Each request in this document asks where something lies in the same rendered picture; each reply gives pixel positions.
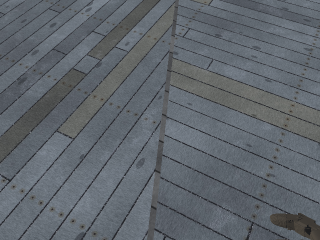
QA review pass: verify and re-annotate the right robot hand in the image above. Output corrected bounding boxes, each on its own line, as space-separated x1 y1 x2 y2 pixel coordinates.
270 213 320 240

